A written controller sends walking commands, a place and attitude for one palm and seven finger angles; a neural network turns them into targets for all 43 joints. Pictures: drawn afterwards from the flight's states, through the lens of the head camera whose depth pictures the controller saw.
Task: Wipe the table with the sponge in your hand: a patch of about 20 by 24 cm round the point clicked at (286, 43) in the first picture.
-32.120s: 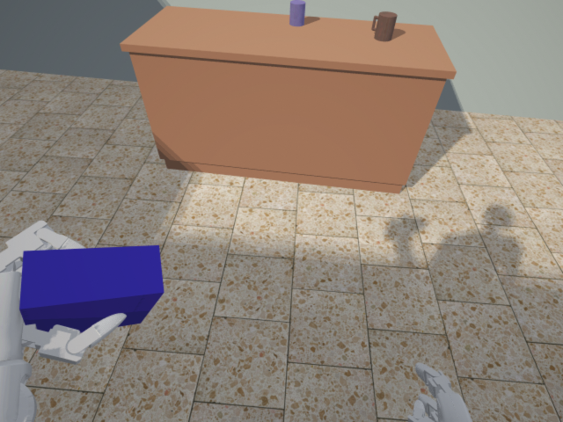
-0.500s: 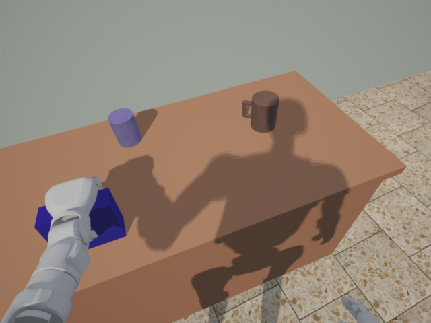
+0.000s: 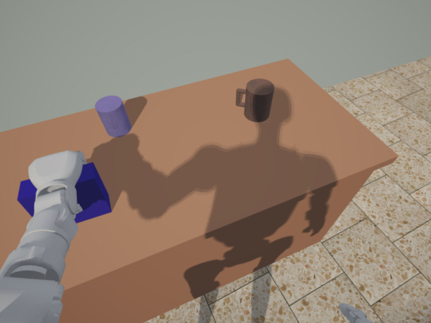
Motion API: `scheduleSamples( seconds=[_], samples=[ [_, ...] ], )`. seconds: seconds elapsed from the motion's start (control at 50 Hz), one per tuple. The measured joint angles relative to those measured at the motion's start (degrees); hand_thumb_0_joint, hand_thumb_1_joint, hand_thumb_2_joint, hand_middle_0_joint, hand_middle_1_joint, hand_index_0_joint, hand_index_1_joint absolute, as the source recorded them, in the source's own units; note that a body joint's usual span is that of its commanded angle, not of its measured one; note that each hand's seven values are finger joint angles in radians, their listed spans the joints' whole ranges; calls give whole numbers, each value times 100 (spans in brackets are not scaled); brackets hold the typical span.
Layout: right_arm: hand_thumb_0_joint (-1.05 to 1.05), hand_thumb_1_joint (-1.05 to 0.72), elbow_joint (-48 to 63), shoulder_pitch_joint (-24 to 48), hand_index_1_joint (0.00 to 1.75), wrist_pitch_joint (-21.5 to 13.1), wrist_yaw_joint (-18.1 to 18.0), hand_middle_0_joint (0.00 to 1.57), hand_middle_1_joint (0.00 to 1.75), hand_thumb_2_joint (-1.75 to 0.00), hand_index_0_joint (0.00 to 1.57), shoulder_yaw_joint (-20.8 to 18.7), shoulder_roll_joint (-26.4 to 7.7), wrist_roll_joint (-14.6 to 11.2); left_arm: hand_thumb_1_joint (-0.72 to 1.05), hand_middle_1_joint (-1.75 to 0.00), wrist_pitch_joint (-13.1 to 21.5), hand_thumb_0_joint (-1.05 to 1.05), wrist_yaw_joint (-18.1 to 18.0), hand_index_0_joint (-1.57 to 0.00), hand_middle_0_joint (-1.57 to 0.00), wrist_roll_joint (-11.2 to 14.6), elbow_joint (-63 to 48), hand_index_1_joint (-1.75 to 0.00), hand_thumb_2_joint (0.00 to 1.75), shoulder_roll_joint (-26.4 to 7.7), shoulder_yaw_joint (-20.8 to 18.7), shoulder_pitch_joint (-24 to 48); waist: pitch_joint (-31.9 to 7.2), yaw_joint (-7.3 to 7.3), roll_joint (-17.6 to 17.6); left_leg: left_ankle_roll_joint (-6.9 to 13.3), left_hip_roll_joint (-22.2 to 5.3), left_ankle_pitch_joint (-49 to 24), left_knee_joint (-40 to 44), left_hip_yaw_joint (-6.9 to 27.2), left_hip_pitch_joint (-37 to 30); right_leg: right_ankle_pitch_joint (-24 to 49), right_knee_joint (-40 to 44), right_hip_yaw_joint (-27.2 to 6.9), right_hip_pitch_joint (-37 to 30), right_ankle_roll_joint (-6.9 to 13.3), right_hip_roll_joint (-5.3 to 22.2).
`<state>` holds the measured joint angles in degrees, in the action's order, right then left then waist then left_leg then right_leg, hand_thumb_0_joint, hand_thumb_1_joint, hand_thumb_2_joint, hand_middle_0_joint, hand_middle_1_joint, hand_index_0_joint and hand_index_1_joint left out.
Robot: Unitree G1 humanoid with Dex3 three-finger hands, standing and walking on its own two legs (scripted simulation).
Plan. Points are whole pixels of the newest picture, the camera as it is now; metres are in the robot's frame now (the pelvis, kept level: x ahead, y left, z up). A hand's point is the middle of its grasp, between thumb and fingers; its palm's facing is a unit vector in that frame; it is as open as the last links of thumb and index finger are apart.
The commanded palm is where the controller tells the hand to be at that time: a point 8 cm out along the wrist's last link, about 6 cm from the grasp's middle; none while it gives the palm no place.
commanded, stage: wipe forward along the first lane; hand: left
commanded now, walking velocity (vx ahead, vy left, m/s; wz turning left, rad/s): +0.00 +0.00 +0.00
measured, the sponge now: (72, 203) +0.35 +0.34 -0.02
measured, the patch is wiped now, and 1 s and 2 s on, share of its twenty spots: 0.35 0.45 0.45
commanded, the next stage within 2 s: slide across to the middle lane in 0.52 s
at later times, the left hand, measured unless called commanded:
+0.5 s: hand (67, 167) +0.41 +0.36 +0.03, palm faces -0.14 +0.00 -0.99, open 9.4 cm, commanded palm +0.40 +0.34 +0.06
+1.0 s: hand (77, 157) +0.44 +0.35 +0.03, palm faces -0.12 -0.01 -0.99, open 9.4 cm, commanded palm +0.43 +0.31 +0.08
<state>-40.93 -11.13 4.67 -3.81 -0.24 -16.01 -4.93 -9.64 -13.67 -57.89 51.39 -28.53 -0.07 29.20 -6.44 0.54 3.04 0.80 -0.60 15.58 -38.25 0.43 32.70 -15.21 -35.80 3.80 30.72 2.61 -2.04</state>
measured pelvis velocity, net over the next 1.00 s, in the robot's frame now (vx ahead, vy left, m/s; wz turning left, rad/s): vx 0.03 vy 0.03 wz -0.01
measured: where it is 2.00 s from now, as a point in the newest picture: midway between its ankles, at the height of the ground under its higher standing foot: outside the picture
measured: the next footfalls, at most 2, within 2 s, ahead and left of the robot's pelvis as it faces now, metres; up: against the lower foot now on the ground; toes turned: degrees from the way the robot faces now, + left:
none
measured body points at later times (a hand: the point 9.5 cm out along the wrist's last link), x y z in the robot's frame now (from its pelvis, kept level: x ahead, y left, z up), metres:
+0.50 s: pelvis +0.01 +0.02 +0.00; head +0.07 +0.02 +0.44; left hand +0.41 +0.35 +0.08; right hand +0.09 -0.25 -0.13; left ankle +0.03 +0.11 -0.72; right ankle +0.02 -0.09 -0.72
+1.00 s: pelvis +0.03 +0.03 +0.00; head +0.09 +0.04 +0.45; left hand +0.44 +0.34 +0.08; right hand +0.10 -0.23 -0.13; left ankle +0.03 +0.11 -0.72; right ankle +0.02 -0.09 -0.72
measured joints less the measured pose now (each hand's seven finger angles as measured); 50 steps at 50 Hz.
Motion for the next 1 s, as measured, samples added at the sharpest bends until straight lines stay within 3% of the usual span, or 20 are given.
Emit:
scheduleSamples(
  seconds=[0.36,0.7,1.0],
  samples=[
    [0,-90,-173,-329,30,36,136,20,29,-90,20,-68,20,45,-51,-137,142,2,-131,-82,-82,-102,725,-140,114,-221,-55,656,-118,-131,-9,98,18,112,-162,-64,377,-16,-22,-67,326,-107,18],
    [0,-90,-91,-432,30,22,203,20,29,-90,20,-60,-4,82,-51,-137,231,2,5,-82,-82,-240,1218,-141,114,-561,-127,1263,-127,-296,-78,165,20,195,-291,-72,662,-25,-20,-79,552,-174,19],
    [0,-90,-346,-362,30,72,260,20,29,-90,20,-109,140,71,-49,-140,-153,1,-182,-80,-80,-1,883,-144,114,-48,291,1082,-93,-220,-71,223,111,207,33,-88,133,-30,326,-106,3,-245,97]
  ],
)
